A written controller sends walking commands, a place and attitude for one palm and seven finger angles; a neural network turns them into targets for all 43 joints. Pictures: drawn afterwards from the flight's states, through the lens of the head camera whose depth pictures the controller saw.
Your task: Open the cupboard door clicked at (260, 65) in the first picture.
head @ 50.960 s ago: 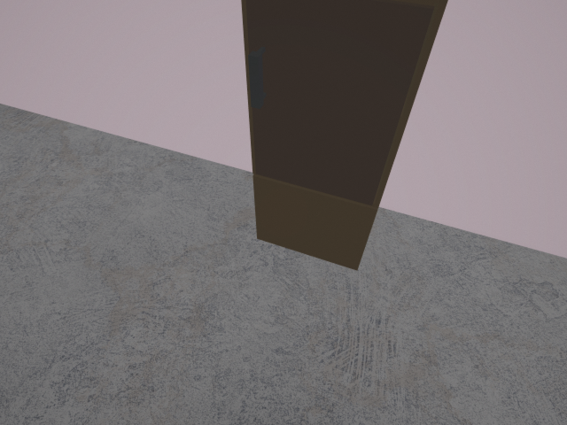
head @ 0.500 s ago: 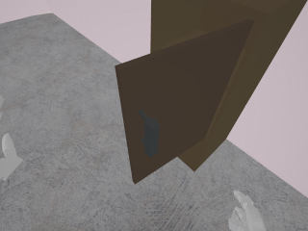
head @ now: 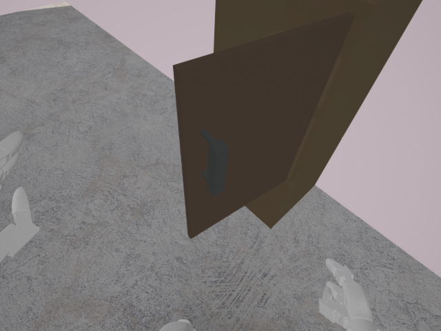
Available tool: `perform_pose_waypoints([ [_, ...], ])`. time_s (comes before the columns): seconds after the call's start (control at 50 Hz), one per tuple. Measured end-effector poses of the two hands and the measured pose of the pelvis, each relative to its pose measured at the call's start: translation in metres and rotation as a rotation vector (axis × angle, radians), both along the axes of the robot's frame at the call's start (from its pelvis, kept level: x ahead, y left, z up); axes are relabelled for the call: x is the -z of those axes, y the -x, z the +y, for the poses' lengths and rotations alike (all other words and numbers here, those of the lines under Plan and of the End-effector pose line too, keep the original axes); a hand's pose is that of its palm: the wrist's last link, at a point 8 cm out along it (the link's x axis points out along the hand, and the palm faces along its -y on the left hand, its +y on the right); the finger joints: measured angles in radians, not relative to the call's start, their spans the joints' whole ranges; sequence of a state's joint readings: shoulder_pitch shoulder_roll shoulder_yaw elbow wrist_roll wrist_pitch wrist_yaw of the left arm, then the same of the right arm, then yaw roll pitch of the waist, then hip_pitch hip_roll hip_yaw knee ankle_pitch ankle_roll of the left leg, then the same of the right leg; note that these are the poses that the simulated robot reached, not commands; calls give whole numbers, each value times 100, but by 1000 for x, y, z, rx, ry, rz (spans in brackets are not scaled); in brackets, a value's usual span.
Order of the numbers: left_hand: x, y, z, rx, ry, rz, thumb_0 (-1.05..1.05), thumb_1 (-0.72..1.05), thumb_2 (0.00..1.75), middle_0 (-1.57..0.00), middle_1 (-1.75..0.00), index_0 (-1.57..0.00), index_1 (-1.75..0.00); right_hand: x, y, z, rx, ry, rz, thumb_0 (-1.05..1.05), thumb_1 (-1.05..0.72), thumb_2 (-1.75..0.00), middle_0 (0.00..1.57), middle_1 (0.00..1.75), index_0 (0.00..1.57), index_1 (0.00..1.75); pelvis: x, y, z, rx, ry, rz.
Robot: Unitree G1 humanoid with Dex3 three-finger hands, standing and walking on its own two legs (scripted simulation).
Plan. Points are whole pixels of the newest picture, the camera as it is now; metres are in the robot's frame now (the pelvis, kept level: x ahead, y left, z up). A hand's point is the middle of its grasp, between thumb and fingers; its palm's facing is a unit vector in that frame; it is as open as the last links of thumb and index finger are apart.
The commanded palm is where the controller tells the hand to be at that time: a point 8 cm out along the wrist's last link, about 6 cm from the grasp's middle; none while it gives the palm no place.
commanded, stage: step back with the hand held close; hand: left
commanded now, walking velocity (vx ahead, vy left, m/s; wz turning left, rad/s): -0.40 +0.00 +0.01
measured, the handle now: (210, 162) +0.43 +0.05 +0.05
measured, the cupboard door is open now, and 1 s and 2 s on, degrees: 82 82 82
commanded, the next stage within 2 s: stop stepping back and stand still in 0.12 s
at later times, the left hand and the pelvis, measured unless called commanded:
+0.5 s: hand out of the picture +0.07 +0.26 +0.17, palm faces +0.34 -0.80 -0.49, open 7.4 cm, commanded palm +0.02 +0.30 +0.19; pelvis -0.14 +0.00 +0.00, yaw -3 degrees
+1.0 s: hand out of the picture +0.01 +0.27 +0.18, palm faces +0.41 -0.78 -0.47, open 7.4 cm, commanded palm -0.03 +0.30 +0.19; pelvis -0.19 +0.01 +0.01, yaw -3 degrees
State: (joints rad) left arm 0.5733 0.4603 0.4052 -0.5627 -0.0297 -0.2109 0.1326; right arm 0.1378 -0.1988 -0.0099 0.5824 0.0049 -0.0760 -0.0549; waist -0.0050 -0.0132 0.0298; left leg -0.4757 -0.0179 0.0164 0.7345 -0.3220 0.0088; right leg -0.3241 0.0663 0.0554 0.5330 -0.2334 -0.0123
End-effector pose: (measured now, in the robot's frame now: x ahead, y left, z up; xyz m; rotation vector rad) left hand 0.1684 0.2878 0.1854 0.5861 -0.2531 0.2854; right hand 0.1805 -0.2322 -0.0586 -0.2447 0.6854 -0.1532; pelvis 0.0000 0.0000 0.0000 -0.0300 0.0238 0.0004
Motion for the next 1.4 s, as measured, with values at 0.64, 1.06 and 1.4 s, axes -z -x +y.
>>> perform_pose_waypoints([
  [0.64, 2, 155, 30, -80, 99, -111, 1, 89, 90, -22, -30, -22, -30, 19, 216, -5, 75, 50, 97, 1, -90, -90, 20, 30, 20, 30, 4, 145, 16, 24, -9, -33],
  [1.06, -1, 193, 26, -112, 71, -31, 1, 89, 90, -22, -30, -22, -30, 16, 256, 3, 63, 2, 102, 1, -90, -90, 20, 30, 20, 30, -12, 187, 14, 41, -48, -34],
  [1.4, 315, 302, -40, -233, 578, 1321, -1, 95, 90, -21, -30, -21, -30, 73, 293, 36, 11, -87, 433, 1, -91, -90, 20, 30, 20, 30, 4, 201, 32, -45, -38, -50],
])
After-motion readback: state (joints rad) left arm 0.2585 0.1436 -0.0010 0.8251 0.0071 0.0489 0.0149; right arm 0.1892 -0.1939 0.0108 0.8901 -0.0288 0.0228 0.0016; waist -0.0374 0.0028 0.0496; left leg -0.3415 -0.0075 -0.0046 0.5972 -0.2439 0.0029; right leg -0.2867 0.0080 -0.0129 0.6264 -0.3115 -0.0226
